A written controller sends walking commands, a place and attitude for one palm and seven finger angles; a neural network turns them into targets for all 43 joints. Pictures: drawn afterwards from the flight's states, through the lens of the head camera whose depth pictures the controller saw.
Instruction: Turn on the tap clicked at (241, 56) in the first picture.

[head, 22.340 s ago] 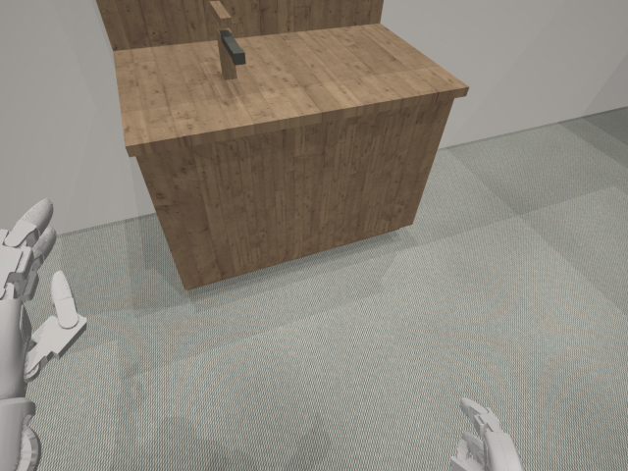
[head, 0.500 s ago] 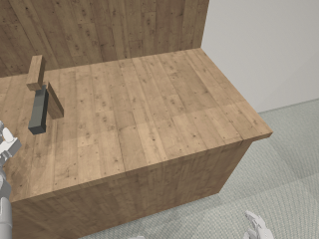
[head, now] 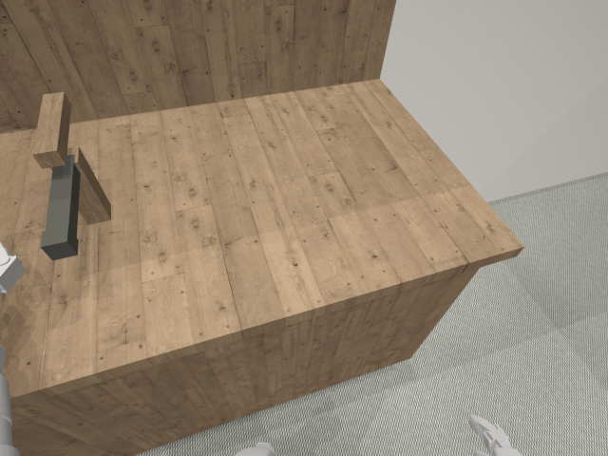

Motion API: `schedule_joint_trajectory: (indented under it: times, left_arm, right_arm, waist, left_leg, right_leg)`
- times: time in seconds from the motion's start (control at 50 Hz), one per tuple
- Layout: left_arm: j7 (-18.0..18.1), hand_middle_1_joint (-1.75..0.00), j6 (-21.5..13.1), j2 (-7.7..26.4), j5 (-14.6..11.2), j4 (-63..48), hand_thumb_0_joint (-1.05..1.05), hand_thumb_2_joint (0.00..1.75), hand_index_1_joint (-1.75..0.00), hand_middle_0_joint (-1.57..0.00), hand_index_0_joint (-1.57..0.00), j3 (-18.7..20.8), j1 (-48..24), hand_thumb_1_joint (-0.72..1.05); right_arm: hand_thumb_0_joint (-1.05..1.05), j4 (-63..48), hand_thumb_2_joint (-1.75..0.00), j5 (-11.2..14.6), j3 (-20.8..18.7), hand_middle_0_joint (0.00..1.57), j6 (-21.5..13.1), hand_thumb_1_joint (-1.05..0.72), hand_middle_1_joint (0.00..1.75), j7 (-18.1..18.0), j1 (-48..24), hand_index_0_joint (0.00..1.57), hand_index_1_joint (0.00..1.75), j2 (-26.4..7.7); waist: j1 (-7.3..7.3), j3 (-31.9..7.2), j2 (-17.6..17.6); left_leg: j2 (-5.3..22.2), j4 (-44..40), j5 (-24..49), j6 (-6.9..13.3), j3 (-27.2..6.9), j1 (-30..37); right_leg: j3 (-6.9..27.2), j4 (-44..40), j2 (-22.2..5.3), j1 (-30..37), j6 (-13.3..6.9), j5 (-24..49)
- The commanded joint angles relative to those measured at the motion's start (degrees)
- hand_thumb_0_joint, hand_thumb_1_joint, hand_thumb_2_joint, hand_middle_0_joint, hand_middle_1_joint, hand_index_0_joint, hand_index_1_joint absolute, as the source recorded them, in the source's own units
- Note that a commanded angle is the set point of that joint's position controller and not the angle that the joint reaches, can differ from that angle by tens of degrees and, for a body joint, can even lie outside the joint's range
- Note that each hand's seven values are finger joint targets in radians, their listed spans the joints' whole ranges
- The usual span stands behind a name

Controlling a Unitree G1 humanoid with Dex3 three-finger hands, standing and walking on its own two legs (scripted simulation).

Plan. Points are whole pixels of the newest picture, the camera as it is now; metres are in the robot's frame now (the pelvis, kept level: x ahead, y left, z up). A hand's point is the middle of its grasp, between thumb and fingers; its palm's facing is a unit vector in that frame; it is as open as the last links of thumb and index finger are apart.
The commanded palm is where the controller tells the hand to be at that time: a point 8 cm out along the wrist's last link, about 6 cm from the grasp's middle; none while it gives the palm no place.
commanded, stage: reach beside the lever's end, fingers flat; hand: left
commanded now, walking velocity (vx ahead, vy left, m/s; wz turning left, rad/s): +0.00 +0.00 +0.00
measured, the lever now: (60, 243) +0.33 +0.32 +0.10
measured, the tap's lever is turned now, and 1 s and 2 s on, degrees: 0 1 26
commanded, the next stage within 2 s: push the lever round in 0.16 s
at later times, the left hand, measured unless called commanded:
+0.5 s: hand (21, 267) +0.29 +0.35 +0.10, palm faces +0.57 -0.81 -0.10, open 7.8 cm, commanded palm +0.24 +0.37 +0.10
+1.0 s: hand (53, 262) +0.31 +0.33 +0.10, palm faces +0.58 -0.81 -0.11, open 7.8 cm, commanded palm +0.26 +0.35 +0.10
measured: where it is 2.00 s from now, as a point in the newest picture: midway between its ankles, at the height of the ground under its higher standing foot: outside the picture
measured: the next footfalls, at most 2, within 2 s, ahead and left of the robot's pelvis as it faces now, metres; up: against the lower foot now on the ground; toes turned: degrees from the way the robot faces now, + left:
none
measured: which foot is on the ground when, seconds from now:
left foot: down 0.00-1.00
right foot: down 0.00-1.00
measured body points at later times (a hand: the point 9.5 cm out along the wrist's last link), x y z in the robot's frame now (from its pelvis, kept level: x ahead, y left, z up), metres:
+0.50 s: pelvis +0.00 -0.01 +0.00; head +0.03 +0.00 +0.45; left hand +0.26 +0.40 +0.11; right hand +0.16 -0.25 -0.09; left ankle +0.06 +0.07 -0.71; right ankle -0.03 -0.11 -0.71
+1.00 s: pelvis +0.00 -0.03 +0.00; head +0.03 -0.03 +0.45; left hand +0.27 +0.37 +0.10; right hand +0.14 -0.28 -0.11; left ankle +0.06 +0.07 -0.71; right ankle -0.03 -0.11 -0.71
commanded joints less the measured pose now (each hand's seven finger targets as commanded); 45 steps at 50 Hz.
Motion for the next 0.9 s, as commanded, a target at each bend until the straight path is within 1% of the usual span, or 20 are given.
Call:
schedule_joint_trajectory:
  times: [0.0, 0.06, 0.16, 0.18, 0.22, 0.24, 0.3, 0.34, 0.38, 0.44, 0.48, 0.54, 0.6, 0.64, 0.66, 0.7, 0.72, 0.76, 0.8, 0.88]
  left_arm:
    - [1.3, -0.15, -4.2, 19.0, -0.7, -15.7, 0.00, 0.90, -0.15, -0.15, -0.15, 6.1, -8.3, 0.90]
    - [1.8, -0.15, -4.6, 18.1, -0.4, -16.5, 0.00, 0.90, -0.15, -0.15, -0.15, 5.2, -11.2, 0.90]
    - [1.0, -0.15, -4.8, 15.9, -0.5, -18.4, 0.00, 0.90, -0.15, -0.15, -0.15, 2.5, -12.4, 0.90]
    - [0.8, -0.15, -4.2, 15.0, -0.7, -17.2, 0.00, 0.90, -0.15, -0.15, -0.15, 1.8, -11.4, 0.90]
    - [0.4, -0.15, -3.3, 16.1, -1.0, -14.8, 0.00, 0.90, -0.15, -0.15, -0.15, 2.9, -10.4, 0.90]
    - [0.7, -0.15, -3.0, 17.5, -0.5, -14.4, 0.00, 0.90, -0.15, -0.15, -0.15, 3.7, -11.8, 0.90]
    - [0.9, -0.15, -2.8, 16.3, -0.8, -14.5, 0.00, 0.90, -0.15, -0.15, -0.15, 2.5, -13.5, 0.90]
    - [1.6, -0.15, -3.3, 18.7, 0.0, -14.7, 0.00, 0.90, -0.15, -0.15, -0.15, 4.2, -14.0, 0.90]
    - [1.8, -0.15, -4.0, 15.5, 0.2, -15.9, 0.00, 0.90, -0.15, -0.15, -0.15, 0.9, -16.1, 0.90]
    - [2.4, -0.15, -4.2, 16.2, 0.5, -15.7, 0.00, 0.90, -0.15, -0.15, -0.15, 1.8, -14.3, 0.90]
    - [2.6, -0.15, -3.9, 13.2, 0.3, -16.7, 0.00, 0.90, -0.15, -0.15, -0.15, -0.8, -14.6, 0.90]
    - [3.6, -0.15, -2.5, 16.3, 0.3, -13.9, 0.00, 0.90, -0.15, -0.15, -0.15, 2.9, -11.2, 0.90]
    - [4.2, -0.15, -2.3, 14.9, 0.0, -14.9, 0.00, 0.90, -0.15, -0.15, -0.15, 1.8, -12.2, 0.90]
    - [5.0, -0.15, -2.8, 18.0, 0.4, -15.2, 0.00, 0.90, -0.15, -0.15, -0.15, 4.7, -11.6, 0.90]
    - [4.9, -0.15, -3.4, 16.5, 0.6, -16.7, 0.00, 0.90, -0.15, -0.15, -0.15, 3.0, -12.2, 0.90]
    - [4.8, -0.15, -4.2, 15.6, 0.3, -17.8, 0.00, 0.90, -0.15, -0.15, -0.15, 2.6, -11.4, 0.90]
    - [4.5, -0.15, -4.1, 15.3, 0.1, -16.7, 0.00, 0.90, -0.15, -0.15, -0.15, 2.8, -9.8, 0.90]
    - [4.2, -0.15, -4.0, 14.3, 0.0, -15.3, 0.00, 0.90, -0.15, -0.15, -0.15, 1.6, -11.6, 0.90]
    - [3.3, -0.15, -3.5, 14.4, -0.6, -14.0, 0.00, 0.90, -0.15, -0.15, -0.15, 1.2, -12.9, 0.90]
    - [3.5, -0.15, -3.4, 15.1, 0.2, -13.4, 0.00, 0.90, -0.15, -0.15, -0.15, 0.7, -15.9, 0.90]
  right_arm:
    - [0.00, -7.9, -0.90, 0.0, -3.6, 0.20, -2.7, -0.90, 0.30, -0.3, -2.7, 0.20, 0.30, -9.0]
    - [0.00, -7.1, -0.90, 0.0, -3.3, 0.20, -2.7, -0.90, 0.30, -0.6, -3.2, 0.20, 0.30, -8.8]
    - [0.00, -6.7, -0.90, 0.1, -3.3, 0.20, -3.2, -0.90, 0.30, -1.1, -3.6, 0.20, 0.30, -8.8]
    - [0.00, -6.7, -0.90, 0.2, -3.3, 0.20, -3.3, -0.90, 0.30, -1.2, -3.6, 0.20, 0.30, -8.8]
    - [0.00, -6.7, -0.90, 0.3, -3.2, 0.20, -3.1, -0.90, 0.30, -1.3, -3.6, 0.20, 0.30, -8.9]
    - [0.00, -6.1, -0.90, 0.5, -3.0, 0.20, -2.8, -0.90, 0.30, -1.5, -3.7, 0.20, 0.30, -9.0]
    - [0.00, -6.6, -0.90, 0.4, -3.0, 0.20, -2.9, -0.90, 0.30, -1.5, -3.8, 0.20, 0.30, -8.7]
    - [0.00, -6.2, -0.90, 0.4, -2.9, 0.20, -2.6, -0.90, 0.30, -1.5, -3.8, 0.20, 0.30, -8.7]
    - [0.00, -6.9, -0.90, 0.4, -2.6, 0.20, -2.8, -0.90, 0.30, -1.2, -4.1, 0.20, 0.30, -8.3]
    - [0.00, -6.6, -0.90, 0.2, -2.8, 0.20, -2.7, -0.90, 0.30, -1.0, -4.1, 0.20, 0.30, -8.6]
    - [0.00, -7.3, -0.90, 0.4, -2.7, 0.20, -2.8, -0.90, 0.30, -0.8, -4.5, 0.20, 0.30, -8.3]
    - [0.00, -6.9, -0.90, 0.6, -2.8, 0.20, -2.2, -0.90, 0.30, -0.8, -4.1, 0.20, 0.30, -8.6]
    - [0.00, -7.7, -0.90, 0.5, -2.8, 0.20, -2.0, -0.90, 0.30, -0.7, -4.4, 0.20, 0.30, -8.4]
    - [0.00, -7.2, -0.90, 0.5, -2.9, 0.20, -1.6, -0.90, 0.30, -0.6, -4.1, 0.20, 0.30, -8.4]
    - [0.00, -7.7, -0.90, 0.4, -2.9, 0.20, -1.6, -0.90, 0.30, -0.4, -4.3, 0.20, 0.30, -8.2]
    - [0.00, -7.8, -0.90, 0.3, -3.1, 0.20, -1.6, -0.90, 0.30, -0.2, -4.3, 0.20, 0.30, -8.2]
    - [0.00, -7.7, -0.90, 0.3, -3.1, 0.20, -1.6, -0.90, 0.30, -0.2, -4.2, 0.20, 0.30, -8.1]
    - [0.00, -7.2, -0.90, 0.6, -3.0, 0.20, -1.3, -0.90, 0.30, -0.3, -4.2, 0.20, 0.30, -8.2]
    - [0.00, -7.1, -0.90, 0.8, -3.0, 0.20, -1.3, -0.90, 0.30, -0.6, -4.2, 0.20, 0.30, -8.5]
    - [0.00, -6.7, -0.90, 0.8, -3.1, 0.20, -1.4, -0.90, 0.30, -0.9, -4.1, 0.20, 0.30, -8.4]
  waist:
    - [1.69, -13.8, 6.9]
    - [0.56, -11.7, 7.7]
    - [0.15, -13.4, 8.4]
    - [0.16, -12.7, 7.0]
    - [0.40, -11.2, 5.0]
    - [0.39, -10.6, 5.2]
    - [0.18, -11.7, 5.3]
    - [0.72, -12.1, 7.1]
    - [-0.05, -12.4, 7.4]
    - [0.55, -13.3, 7.4]
    - [0.37, -13.4, 7.0]
    - [1.36, -11.6, 4.3]
    - [1.21, -11.8, 3.8]
    - [1.71, -12.4, 4.2]
    - [1.35, -13.4, 5.7]
    - [1.11, -14.2, 5.1]
    - [1.35, -13.4, 5.2]
    - [0.28, -11.6, 4.0]
    - [-0.01, -10.6, 2.8]
    - [-0.19, -11.6, 3.9]
  left_leg:
    - [2.1, -7.2, 6.8, -2.8, -8.7, 19.6]
    - [2.2, -7.6, 4.3, -2.9, -9.2, 19.6]
    - [2.2, -7.8, 3.4, -3.3, -9.9, 21.9]
    - [2.3, -8.1, 2.6, -3.3, -10.0, 21.3]
    - [1.9, -8.2, 1.3, -2.9, -9.5, 18.9]
    - [2.0, -8.4, 0.7, -2.9, -9.6, 18.6]
    - [1.6, -7.8, 0.8, -2.5, -8.9, 18.6]
    - [1.7, -7.5, 1.4, -2.6, -8.7, 18.7]
    - [1.8, -7.6, 0.7, -2.7, -9.1, 19.3]
    - [1.7, -7.2, 2.1, -2.5, -8.8, 19.9]
    - [1.8, -7.4, 2.3, -2.6, -9.0, 20.0]
    - [1.4, -7.3, 2.0, -2.0, -7.8, 16.7]
    - [1.1, -6.9, 2.5, -1.8, -7.0, 16.1]
    - [1.0, -5.9, 4.7, -1.6, -6.2, 15.5]
    - [0.8, -5.5, 6.2, -1.5, -5.7, 16.1]
    - [0.9, -4.8, 7.4, -1.4, -5.3, 16.8]
    - [0.9, -4.6, 7.5, -1.3, -5.0, 16.1]
    - [0.9, -4.5, 5.8, -1.2, -5.0, 14.7]
    - [0.7, -4.3, 4.7, -0.9, -4.5, 13.5]
    - [0.7, -4.0, 3.8, -0.9, -4.5, 14.0]
  right_leg:
    - [1.2, -4.6, 0.7, -5.1, -1.0, 9.4]
    - [1.3, -4.6, 0.6, -6.9, -0.9, 8.3]
    - [1.4, -4.5, 0.4, -7.5, -1.0, 7.6]
    - [1.3, -4.5, 0.5, -7.6, -1.0, 7.3]
    - [1.4, -5.1, 0.4, -6.8, -1.0, 6.9]
    - [1.4, -5.1, 0.3, -6.7, -1.0, 7.0]
    - [1.8, -5.5, 0.2, -6.4, -0.9, 7.2]
    - [2.0, -5.4, 0.2, -6.0, -1.1, 7.5]
    - [1.8, -4.9, 0.2, -6.7, -1.1, 7.1]
    - [2.0, -5.1, 0.3, -5.8, -1.2, 7.9]
    - [1.8, -5.1, 0.2, -5.6, -1.2, 8.1]
    - [2.0, -5.9, 0.2, -3.6, -1.1, 8.5]
    - [2.2, -6.1, 0.2, -2.9, -0.9, 9.0]
    - [2.6, -6.1, 0.2, -1.5, -1.0, 10.6]
    - [2.8, -5.7, 0.1, -1.2, -1.0, 11.7]
    - [2.9, -5.5, 0.2, -1.3, -0.9, 12.7]
    - [3.0, -5.6, 0.1, -1.3, -0.9, 12.8]
    - [3.1, -5.6, 0.0, -2.3, -0.6, 12.3]
    - [3.6, -6.2, -0.1, -2.6, -0.4, 11.7]
    - [4.1, -6.3, -0.3, -3.3, -0.4, 10.6]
